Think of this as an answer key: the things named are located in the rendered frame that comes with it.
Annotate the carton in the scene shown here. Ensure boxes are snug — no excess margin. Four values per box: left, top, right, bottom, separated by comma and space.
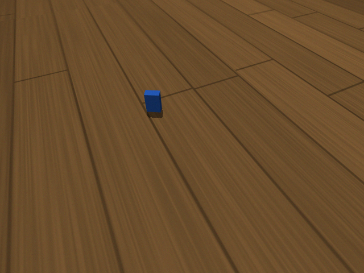
144, 90, 162, 113

